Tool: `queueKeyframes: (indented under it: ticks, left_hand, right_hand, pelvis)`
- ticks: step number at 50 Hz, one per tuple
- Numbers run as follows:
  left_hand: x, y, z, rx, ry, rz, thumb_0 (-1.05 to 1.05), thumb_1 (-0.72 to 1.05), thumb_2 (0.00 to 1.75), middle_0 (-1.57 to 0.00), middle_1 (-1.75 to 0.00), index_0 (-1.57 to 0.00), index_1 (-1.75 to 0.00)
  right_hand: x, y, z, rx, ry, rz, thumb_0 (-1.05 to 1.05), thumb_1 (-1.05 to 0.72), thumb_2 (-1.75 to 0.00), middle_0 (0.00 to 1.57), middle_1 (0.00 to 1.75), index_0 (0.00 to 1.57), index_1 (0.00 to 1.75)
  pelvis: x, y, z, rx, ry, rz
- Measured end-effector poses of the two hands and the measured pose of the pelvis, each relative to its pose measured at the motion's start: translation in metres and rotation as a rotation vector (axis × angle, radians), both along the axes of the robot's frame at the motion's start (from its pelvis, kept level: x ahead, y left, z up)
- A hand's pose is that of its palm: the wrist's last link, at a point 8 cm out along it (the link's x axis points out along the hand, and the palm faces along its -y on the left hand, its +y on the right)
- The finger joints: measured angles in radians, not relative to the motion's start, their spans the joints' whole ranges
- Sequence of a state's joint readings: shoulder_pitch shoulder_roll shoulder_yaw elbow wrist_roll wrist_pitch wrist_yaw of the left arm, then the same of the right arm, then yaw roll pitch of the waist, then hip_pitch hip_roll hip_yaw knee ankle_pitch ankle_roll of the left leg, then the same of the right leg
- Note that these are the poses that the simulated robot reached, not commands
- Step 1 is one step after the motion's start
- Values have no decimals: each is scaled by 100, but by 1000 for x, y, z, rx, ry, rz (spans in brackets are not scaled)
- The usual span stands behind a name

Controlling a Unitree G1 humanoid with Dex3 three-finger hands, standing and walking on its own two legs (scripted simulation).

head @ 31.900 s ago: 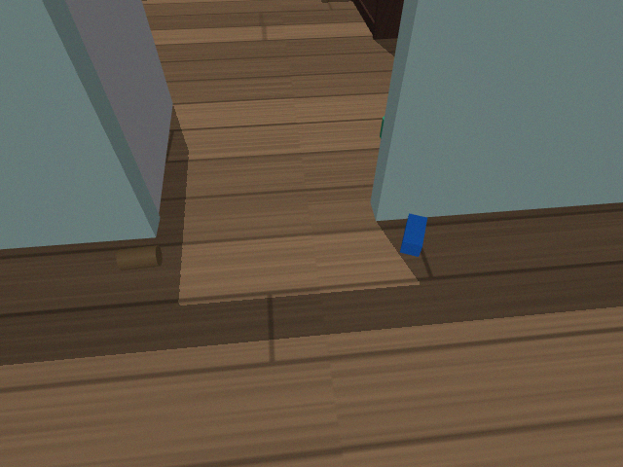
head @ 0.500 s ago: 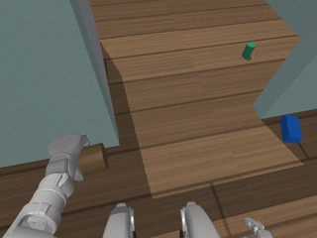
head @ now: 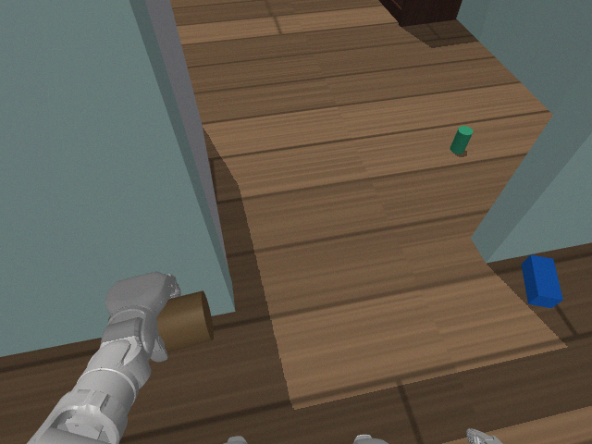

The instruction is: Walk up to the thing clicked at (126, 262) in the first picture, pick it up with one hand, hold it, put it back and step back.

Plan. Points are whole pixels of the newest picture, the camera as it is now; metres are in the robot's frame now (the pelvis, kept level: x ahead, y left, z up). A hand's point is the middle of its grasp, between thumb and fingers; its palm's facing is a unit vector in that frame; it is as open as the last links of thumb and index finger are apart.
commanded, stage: hold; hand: left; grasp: from above
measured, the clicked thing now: (163, 326) +0.33 +0.22 -0.12
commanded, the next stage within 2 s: crouch in 1.96 s
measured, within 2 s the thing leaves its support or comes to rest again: neither
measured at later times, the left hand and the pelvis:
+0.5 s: hand (147, 303) +0.34 +0.22 -0.03, palm faces -0.42 -0.10 -0.90, open 10.4 cm; pelvis +0.02 +0.00 +0.02, yaw -1 degrees
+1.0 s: hand (143, 308) +0.32 +0.21 -0.01, palm faces -0.44 -0.09 -0.89, open 10.4 cm; pelvis +0.01 +0.00 +0.03, yaw -1 degrees
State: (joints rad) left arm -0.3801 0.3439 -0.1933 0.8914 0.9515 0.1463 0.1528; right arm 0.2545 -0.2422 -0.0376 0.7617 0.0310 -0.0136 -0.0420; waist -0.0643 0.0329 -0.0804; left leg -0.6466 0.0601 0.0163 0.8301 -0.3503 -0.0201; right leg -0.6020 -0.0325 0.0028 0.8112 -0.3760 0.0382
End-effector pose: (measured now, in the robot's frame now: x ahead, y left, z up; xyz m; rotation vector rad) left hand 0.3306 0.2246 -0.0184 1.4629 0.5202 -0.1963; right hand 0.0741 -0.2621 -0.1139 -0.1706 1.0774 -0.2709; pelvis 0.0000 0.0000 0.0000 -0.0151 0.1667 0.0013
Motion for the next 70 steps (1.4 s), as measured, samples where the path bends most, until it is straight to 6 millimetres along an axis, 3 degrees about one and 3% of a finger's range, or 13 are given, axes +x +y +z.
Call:
queueKeyframes:
  ticks: [32, 70]
  left_hand:
    - [10, -6, 54, 4, -23, -33, 0, 5, 21, -77, -28, -78, -28]
    - [-25, -11, 79, -7, -19, -50, 0, 3, 25, -75, -34, -75, -34]
  right_hand:
    - [47, -1, 32, 39, -85, 22, 1, -89, -89, 20, 30, 20, 30]
    - [62, 8, 47, 73, -179, 70, 1, -90, -90, 20, 30, 20, 30]
  pelvis:
    - [21, -2, 28, 14, -99, -12]
    - [4, -6, 36, 20, -170, -17]
